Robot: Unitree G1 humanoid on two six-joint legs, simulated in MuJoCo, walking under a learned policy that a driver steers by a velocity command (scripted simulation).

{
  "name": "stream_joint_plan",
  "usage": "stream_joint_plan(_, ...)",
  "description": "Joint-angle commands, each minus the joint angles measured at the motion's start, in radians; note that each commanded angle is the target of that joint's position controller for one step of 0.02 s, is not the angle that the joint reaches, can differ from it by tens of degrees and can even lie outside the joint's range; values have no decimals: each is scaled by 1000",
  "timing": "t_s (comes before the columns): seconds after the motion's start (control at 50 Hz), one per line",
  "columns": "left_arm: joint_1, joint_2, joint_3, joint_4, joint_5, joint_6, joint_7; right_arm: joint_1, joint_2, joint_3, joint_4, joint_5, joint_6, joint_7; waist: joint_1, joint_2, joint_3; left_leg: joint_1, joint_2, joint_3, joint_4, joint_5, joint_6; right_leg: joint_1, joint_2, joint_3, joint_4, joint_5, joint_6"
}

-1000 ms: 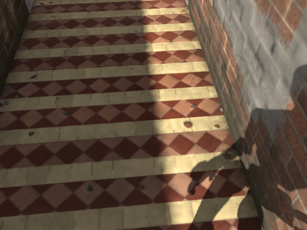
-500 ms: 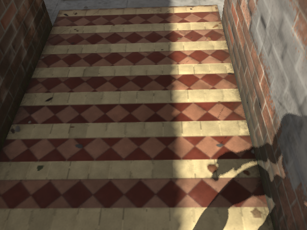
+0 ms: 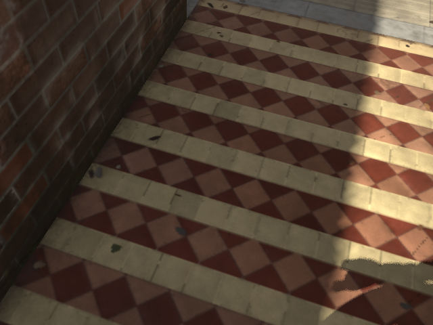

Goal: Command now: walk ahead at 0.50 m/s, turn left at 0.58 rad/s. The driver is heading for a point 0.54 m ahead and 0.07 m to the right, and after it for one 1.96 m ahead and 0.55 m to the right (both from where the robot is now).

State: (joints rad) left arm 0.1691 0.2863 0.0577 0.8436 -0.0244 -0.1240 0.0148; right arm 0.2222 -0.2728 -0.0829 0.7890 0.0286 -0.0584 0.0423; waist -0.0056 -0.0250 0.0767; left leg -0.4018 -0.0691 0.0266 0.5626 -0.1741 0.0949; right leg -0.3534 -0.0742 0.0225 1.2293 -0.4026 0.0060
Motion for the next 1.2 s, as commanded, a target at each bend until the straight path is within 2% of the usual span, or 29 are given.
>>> stream_joint_plan(0.02,15,116,28,-70,18,-8,-8,36,-104,-29,-60,-9,-24,-9,12,82,-154,335,252,-424,-341,96,193,-255,-65,82,-79,107,-36)
stream_joint_plan(0.08,-33,80,24,-92,40,17,-11,77,-133,-37,-44,8,-28,-37,13,39,-104,279,237,-358,-379,188,207,-263,-44,56,-242,175,16)
stream_joint_plan(0.14,-141,68,19,-110,27,24,-2,121,-150,-39,-27,-2,-27,-63,-26,67,-29,265,215,-314,-412,103,178,-321,-14,44,-463,371,61)
stream_joint_plan(0.22,-218,40,5,-106,25,-3,-32,148,-137,-26,-1,-17,-19,-64,-73,124,12,218,176,-234,-432,33,116,-192,28,-13,-671,631,48)
stream_joint_plan(0.3,-271,62,3,-115,14,-12,-56,198,-134,-22,47,-24,-16,-60,-95,126,48,406,242,-223,-400,112,106,-271,26,-11,-737,592,-1)
stream_joint_plan(0.36,-234,77,3,-106,12,-17,-85,197,-125,-19,68,-21,-16,-64,-58,141,27,555,290,-195,-303,322,80,-300,32,-6,-759,460,-52)
stream_joint_plan(0.4,-126,126,20,-73,16,-13,-86,158,-162,-26,53,-36,-10,-67,-6,142,-59,570,270,-154,-161,698,58,-149,100,-64,-740,367,-94)
stream_joint_plan(0.42,-17,153,37,-41,16,-11,-81,135,-174,-24,48,-44,-1,-65,57,137,-136,554,245,-119,1,911,45,-2,143,-98,-739,364,-130)
stream_joint_plan(0.44,143,182,47,-7,24,-8,-77,114,-171,-17,30,-47,4,-67,134,83,-241,406,219,-98,256,837,20,248,76,11,-712,409,-183)
stream_joint_plan(0.46,248,286,74,-5,38,-8,-77,223,-76,12,6,-51,-12,-52,94,-190,-394,14,51,-50,706,346,-74,626,-165,511,-754,307,-388)
stream_joint_plan(0.48,249,210,55,9,24,-9,-86,244,-57,30,21,-37,-40,-43,84,-272,-459,-199,-43,-158,856,-365,-86,771,-265,828,-932,195,-448)
stream_joint_plan(0.5,196,145,42,-2,13,-10,-76,132,-148,16,-7,1,-62,-39,106,-178,-308,-301,27,-212,888,-323,-58,692,-234,720,-943,116,-380)
stream_joint_plan(0.52,125,120,32,-30,15,-2,-65,47,-166,18,-23,11,-75,-38,100,-64,-209,-305,79,-192,822,-236,-57,563,-198,580,-945,194,-330)
stream_joint_plan(0.54,82,110,22,-39,14,2,-59,-2,-171,11,-29,-14,-78,-43,69,33,-125,-270,103,-166,729,-172,-67,404,-161,483,-970,353,-312)
stream_joint_plan(0.56,74,100,11,-39,20,1,-52,-14,-171,3,-34,-37,-72,-46,41,42,-101,-203,127,-155,649,-135,-79,310,-127,409,-985,474,-299)
stream_joint_plan(0.58,61,111,7,-44,18,6,-47,-11,-145,5,-49,-41,-65,-50,14,12,-81,-163,123,-140,600,-137,-101,241,-106,373,-994,615,-301)
stream_joint_plan(0.64,54,159,15,-45,22,3,-38,2,-98,13,-54,-46,-33,-69,-13,-13,-75,-93,96,-89,377,-112,-148,121,-57,236,-971,947,-277)
stream_joint_plan(0.7,73,213,36,-39,-4,39,-20,-72,-83,19,-80,-41,-14,-81,8,-45,-126,30,34,-65,133,68,-175,59,0,195,-935,901,-208)
stream_joint_plan(0.76,111,194,39,-30,-6,85,-1,-157,-93,21,-106,-30,-2,-68,42,-80,-138,34,15,-99,1,167,-177,106,2,253,-891,687,-173)
stream_joint_plan(0.84,61,159,39,-68,6,113,28,-132,-149,4,-100,-28,-35,-54,1,-93,-130,73,37,-146,-124,161,-142,165,-9,396,-770,492,-143)
stream_joint_plan(0.86,53,136,33,-81,6,117,27,-92,-161,1,-88,-35,-46,-58,-19,-83,-144,147,72,-141,-192,232,-115,155,31,393,-693,429,-115)
stream_joint_plan(0.88,82,86,17,-97,17,114,23,-41,-208,-6,-87,-55,-51,-66,-18,21,-231,306,226,-253,-189,408,-51,95,99,320,-506,254,-74)
stream_joint_plan(0.9,246,32,4,-94,20,110,21,-62,-239,-5,-107,-79,-35,-75,66,249,-293,521,444,-514,-155,695,106,-127,245,199,-296,-303,-21)
stream_joint_plan(0.92,315,115,14,-86,8,113,14,-28,-202,-6,-93,-58,-14,-67,66,317,-362,538,546,-693,-181,523,188,-213,169,140,-127,-338,5)
stream_joint_plan(0.94,253,192,37,-78,0,127,16,-66,-140,9,-118,-43,-6,-65,35,195,-289,476,470,-593,-194,378,158,-245,127,141,-52,-252,35)
stream_joint_plan(0.96,185,208,49,-85,-1,145,22,-98,-123,16,-122,-42,4,-65,24,125,-230,401,405,-462,-202,282,115,-256,102,117,-27,-177,56)
stream_joint_plan(1.04,147,135,43,-126,0,175,22,-148,-143,12,-108,-59,28,-74,31,165,-137,186,292,-222,-293,190,117,-180,66,33,-69,-32,85)
stream_joint_plan(1.12,90,110,34,-175,8,169,13,-126,-160,1,-88,-48,34,-85,4,157,-175,248,345,-172,-306,225,162,-166,22,18,-217,11,84)
stream_joint_plan(1.2,63,111,31,-201,9,173,-4,-145,-191,-12,-80,-40,45,-76,-3,169,-178,221,360,-98,-310,196,152,-55,17,-30,-378,50,55)
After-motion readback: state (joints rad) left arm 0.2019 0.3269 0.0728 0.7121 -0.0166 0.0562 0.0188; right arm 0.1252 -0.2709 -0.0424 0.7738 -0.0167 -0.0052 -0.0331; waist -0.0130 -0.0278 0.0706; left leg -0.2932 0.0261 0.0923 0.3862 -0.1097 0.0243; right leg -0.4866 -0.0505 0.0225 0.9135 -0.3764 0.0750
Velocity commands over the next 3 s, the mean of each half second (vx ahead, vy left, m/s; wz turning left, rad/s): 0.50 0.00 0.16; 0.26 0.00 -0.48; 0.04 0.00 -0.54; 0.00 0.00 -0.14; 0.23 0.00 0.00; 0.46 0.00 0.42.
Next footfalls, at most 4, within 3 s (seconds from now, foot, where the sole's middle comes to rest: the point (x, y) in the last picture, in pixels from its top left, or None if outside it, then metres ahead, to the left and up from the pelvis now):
0.44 right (251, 309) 0.48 -0.10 -0.76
0.88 left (193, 240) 0.71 0.07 -0.76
1.32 right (264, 285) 0.56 -0.15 -0.76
1.76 left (200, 244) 0.69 0.05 -0.76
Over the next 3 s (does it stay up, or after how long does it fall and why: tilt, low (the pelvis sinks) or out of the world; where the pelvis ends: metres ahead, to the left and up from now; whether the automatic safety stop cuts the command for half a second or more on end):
stays up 0.93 -0.18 0.02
